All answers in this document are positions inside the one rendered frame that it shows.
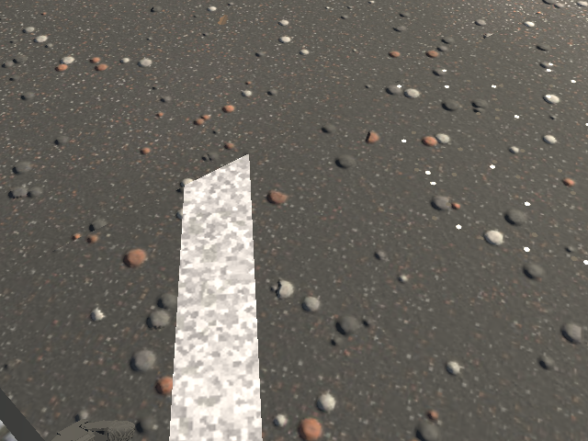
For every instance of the robot left hand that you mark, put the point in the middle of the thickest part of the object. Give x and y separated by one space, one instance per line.
97 431

